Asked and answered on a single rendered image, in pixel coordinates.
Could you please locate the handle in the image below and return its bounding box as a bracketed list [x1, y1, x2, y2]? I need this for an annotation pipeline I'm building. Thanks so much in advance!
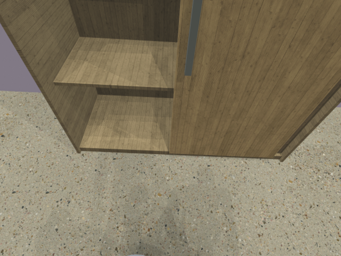
[184, 0, 202, 76]

